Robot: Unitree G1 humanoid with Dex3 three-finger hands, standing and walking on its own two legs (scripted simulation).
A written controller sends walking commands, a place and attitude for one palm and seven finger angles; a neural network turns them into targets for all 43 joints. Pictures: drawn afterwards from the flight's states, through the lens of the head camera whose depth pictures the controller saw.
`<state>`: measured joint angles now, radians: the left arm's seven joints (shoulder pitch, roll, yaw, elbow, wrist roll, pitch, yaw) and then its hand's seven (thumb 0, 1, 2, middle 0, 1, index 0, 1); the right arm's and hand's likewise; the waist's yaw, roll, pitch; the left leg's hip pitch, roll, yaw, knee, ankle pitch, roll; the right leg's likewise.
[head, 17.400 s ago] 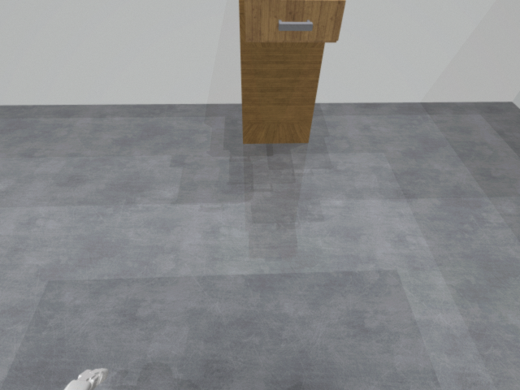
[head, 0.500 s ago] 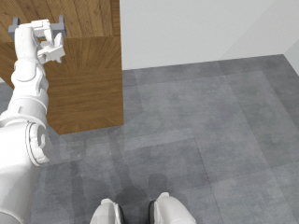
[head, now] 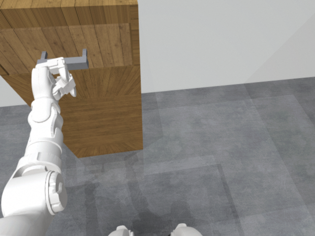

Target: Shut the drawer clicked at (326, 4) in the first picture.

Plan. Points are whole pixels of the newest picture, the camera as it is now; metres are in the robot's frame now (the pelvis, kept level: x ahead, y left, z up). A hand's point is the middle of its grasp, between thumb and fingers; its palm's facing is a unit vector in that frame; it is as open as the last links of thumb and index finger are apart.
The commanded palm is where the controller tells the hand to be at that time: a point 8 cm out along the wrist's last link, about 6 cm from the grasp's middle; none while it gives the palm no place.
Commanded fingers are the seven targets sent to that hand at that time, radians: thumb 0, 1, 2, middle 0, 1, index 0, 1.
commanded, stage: draw the hand back to the body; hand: left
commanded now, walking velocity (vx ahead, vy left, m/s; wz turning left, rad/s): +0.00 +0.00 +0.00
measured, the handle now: (64, 58) +0.57 +0.22 +0.08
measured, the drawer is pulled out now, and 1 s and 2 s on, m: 0.00 0.00 0.00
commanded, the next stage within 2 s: step back with the hand held close in 1.28 s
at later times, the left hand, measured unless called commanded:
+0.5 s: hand (36, 130) +0.32 +0.21 +0.14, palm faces +0.19 -0.97 -0.15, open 3.3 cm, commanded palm +0.28 +0.26 +0.15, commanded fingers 0.00 0.90 0.90 -1.40 -1.60 -1.40 -1.60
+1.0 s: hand out of the picture +0.20 +0.23 +0.18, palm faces +0.37 -0.86 -0.34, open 3.3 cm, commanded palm +0.14 +0.27 +0.21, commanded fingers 0.00 0.90 0.90 -1.40 -1.60 -1.40 -1.60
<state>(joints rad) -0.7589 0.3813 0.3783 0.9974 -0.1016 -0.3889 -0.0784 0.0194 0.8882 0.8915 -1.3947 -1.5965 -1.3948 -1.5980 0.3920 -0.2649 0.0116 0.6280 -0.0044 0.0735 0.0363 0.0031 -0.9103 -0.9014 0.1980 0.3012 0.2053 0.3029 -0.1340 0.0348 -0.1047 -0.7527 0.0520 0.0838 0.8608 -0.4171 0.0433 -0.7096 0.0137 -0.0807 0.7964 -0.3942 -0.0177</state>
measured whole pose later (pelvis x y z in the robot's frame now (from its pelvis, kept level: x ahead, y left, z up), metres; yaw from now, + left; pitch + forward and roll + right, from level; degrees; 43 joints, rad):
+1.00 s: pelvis +0.00 -0.01 +0.05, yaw +2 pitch -5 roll +0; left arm 0.42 0.31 0.24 -0.31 -0.09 -0.09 0.08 0.02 0.90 0.89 -1.40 -1.60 -1.40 -1.60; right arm 0.20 -0.24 0.03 0.61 0.02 -0.04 -0.05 0.01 -0.91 -0.90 0.20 0.30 0.21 0.30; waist 0.04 0.08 0.03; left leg -0.09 0.00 0.08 0.40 -0.23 0.03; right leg -0.06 0.00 -0.08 0.37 -0.24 -0.02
